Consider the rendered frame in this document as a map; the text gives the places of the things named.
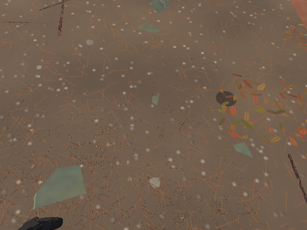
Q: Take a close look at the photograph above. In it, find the left robot hand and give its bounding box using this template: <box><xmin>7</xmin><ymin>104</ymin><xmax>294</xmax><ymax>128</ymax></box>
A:
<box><xmin>17</xmin><ymin>217</ymin><xmax>63</xmax><ymax>230</ymax></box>

